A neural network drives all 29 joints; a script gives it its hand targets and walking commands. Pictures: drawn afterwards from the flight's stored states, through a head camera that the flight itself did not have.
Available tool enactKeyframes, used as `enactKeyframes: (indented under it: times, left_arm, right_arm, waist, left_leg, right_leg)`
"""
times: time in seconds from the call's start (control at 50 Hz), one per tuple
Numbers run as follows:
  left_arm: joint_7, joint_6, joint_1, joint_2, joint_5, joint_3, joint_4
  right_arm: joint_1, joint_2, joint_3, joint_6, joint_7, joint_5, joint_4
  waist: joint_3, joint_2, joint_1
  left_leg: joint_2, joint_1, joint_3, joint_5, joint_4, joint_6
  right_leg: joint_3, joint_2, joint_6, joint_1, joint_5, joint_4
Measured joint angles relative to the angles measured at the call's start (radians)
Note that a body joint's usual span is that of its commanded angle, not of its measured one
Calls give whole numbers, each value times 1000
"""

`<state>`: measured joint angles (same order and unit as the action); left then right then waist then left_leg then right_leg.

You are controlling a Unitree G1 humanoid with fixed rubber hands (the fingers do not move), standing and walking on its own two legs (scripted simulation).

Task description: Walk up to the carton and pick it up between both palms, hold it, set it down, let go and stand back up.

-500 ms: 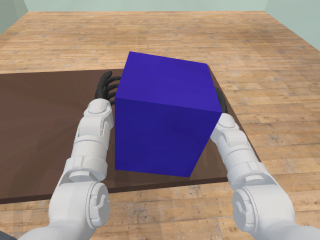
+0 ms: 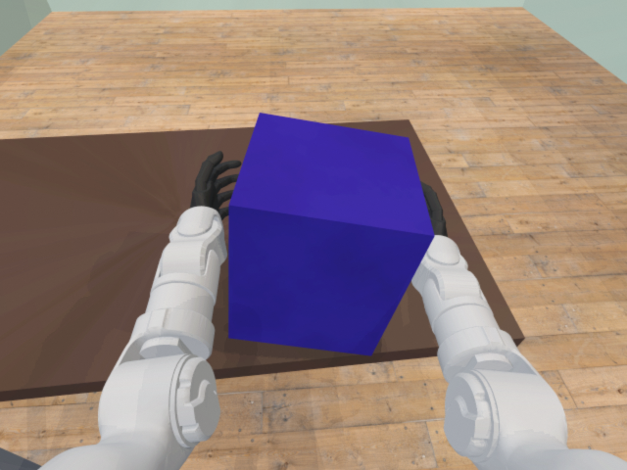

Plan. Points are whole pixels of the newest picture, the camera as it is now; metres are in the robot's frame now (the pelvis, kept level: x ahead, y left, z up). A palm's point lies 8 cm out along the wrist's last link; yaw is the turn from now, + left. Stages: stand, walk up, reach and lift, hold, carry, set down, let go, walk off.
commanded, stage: set down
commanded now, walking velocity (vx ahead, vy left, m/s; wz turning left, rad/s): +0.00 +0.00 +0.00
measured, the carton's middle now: (317, 238) +0.41 +0.00 +0.07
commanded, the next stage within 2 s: none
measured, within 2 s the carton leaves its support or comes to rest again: rests again in 1.28 s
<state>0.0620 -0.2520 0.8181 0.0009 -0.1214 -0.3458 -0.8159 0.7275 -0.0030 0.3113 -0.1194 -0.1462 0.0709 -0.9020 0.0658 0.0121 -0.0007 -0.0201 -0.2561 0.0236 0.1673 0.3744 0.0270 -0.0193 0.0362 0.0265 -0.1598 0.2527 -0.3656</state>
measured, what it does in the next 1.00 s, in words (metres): stands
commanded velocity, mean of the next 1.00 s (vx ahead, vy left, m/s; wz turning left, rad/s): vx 0.00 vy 0.00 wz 0.00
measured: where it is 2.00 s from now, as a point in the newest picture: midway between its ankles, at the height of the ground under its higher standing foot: outside the picture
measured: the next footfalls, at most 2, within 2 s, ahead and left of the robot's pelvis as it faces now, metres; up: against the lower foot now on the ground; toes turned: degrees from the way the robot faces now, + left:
none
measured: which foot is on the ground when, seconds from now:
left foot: down 0.00-1.00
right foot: down 0.00-1.00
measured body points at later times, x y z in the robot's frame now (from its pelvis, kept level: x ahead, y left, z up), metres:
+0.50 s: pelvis +0.00 +0.00 +0.00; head +0.01 +0.00 +0.45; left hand +0.42 +0.14 +0.11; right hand +0.40 -0.16 +0.07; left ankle +0.01 +0.10 -0.74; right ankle -0.04 -0.09 -0.74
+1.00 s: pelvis +0.00 +0.00 +0.00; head +0.02 +0.00 +0.45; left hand +0.42 +0.15 +0.10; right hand +0.40 -0.15 +0.07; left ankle +0.01 +0.10 -0.75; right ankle -0.04 -0.09 -0.74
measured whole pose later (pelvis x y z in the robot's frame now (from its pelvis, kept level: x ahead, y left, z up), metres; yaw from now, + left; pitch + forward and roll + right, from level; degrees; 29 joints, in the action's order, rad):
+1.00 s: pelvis +0.00 +0.00 +0.00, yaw +0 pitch +3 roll +0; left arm -0.06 -0.10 0.78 0.04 -0.22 -0.50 -0.82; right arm 0.67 -0.12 0.52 0.04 -0.07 0.32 -0.82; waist 0.02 0.01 0.00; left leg -0.02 -0.26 0.02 0.16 0.37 0.02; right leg -0.02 0.04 0.03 -0.16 0.25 -0.37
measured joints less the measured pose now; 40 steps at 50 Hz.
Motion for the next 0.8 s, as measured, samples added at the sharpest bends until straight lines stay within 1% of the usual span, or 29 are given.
enactKeyframes:
  times: [0.26, 0.4, 0.54, 0.66, 0.8]
  left_arm:
    - [-37, 51, -19, 9, -17, -34, -3]
    - [-44, 80, -30, 14, -19, -35, -3]
    - [-59, 99, -31, 28, -43, -65, -3]
    - [-85, 117, -33, 34, -70, -100, -3]
    - [-104, 132, -36, 34, -81, -123, -3]
  right_arm:
    - [-37, -30, 21, 41, -3, 36, 33]
    - [-49, -42, 47, 70, 4, 75, 36]
    - [-52, -56, 91, 93, 21, 113, 37]
    - [-55, -74, 119, 103, 35, 144, 55]
    - [-55, -97, 166, 129, 60, 192, 65]
  waist:
    - [-16, 0, 0]
    - [-16, 0, 0]
    - [-21, 0, 0]
    - [-29, 0, 0]
    - [-37, 0, 0]
  left_leg:
    - [0, 0, 0, 0, -8, -2]
    - [0, 0, 0, -1, -8, -3]
    - [0, 0, 0, -4, -9, -3]
    - [0, 0, 0, -5, -9, -3]
    - [0, 0, 0, -5, -9, -3]
  right_leg:
    - [0, 0, 0, -4, 2, 0]
    - [0, 0, 0, -4, 2, 0]
    - [0, 0, 0, -4, 2, 0]
    - [0, 0, 0, -4, 1, 0]
    - [0, 0, 0, -4, 1, 0]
